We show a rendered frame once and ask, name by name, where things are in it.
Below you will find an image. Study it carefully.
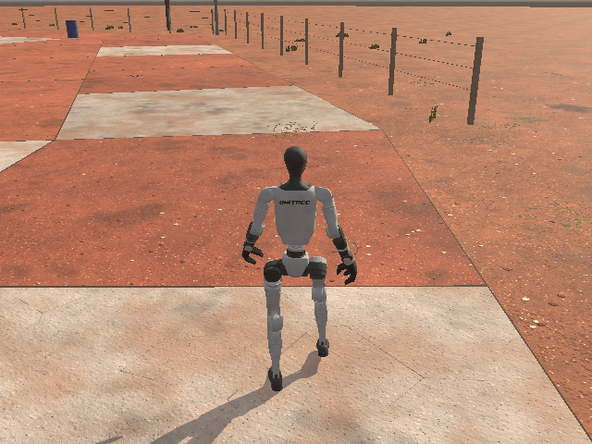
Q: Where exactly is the left robot hand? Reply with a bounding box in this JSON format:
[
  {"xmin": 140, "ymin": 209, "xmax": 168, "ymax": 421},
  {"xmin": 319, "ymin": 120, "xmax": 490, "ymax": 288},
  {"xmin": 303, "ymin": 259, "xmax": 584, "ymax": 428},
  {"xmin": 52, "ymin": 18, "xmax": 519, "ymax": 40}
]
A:
[{"xmin": 242, "ymin": 247, "xmax": 264, "ymax": 265}]

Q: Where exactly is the right robot hand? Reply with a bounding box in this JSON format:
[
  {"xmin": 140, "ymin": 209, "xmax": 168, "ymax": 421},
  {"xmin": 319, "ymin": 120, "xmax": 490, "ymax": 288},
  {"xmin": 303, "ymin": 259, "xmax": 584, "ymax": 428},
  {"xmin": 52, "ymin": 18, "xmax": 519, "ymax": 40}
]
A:
[{"xmin": 337, "ymin": 261, "xmax": 358, "ymax": 285}]

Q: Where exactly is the robot left upper arm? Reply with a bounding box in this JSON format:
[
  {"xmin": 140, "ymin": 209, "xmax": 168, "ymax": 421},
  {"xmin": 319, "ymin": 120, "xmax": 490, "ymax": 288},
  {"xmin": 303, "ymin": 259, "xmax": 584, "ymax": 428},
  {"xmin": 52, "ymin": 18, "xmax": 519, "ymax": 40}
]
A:
[{"xmin": 250, "ymin": 186, "xmax": 277, "ymax": 236}]

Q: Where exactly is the robot right thigh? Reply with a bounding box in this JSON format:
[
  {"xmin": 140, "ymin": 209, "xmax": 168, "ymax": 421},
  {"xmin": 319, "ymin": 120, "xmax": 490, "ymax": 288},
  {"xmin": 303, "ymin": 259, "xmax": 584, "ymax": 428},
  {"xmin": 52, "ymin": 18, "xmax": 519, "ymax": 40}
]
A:
[{"xmin": 308, "ymin": 256, "xmax": 327, "ymax": 302}]

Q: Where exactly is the robot head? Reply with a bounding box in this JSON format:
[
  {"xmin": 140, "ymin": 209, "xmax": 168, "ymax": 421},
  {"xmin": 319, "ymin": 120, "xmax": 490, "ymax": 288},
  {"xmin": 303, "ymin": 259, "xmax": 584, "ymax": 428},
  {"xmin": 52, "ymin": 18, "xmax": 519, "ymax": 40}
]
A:
[{"xmin": 279, "ymin": 146, "xmax": 312, "ymax": 191}]

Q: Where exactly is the robot right upper arm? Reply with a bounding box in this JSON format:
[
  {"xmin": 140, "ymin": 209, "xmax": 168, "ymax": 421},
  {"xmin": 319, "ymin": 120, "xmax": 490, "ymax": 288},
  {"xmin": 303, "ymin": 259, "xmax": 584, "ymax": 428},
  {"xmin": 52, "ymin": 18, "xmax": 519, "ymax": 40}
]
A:
[{"xmin": 314, "ymin": 187, "xmax": 340, "ymax": 239}]

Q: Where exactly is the right robot forearm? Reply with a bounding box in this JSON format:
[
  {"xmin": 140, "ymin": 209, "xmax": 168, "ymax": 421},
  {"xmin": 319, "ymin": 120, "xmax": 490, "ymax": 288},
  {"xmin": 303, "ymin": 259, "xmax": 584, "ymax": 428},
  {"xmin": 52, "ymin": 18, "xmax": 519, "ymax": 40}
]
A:
[{"xmin": 333, "ymin": 224, "xmax": 354, "ymax": 265}]

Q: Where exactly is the left robot forearm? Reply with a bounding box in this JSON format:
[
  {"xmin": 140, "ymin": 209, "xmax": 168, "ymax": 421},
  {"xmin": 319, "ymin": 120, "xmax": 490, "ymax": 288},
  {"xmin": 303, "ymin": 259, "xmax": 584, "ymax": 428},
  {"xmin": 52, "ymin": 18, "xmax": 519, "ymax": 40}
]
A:
[{"xmin": 243, "ymin": 222, "xmax": 259, "ymax": 252}]

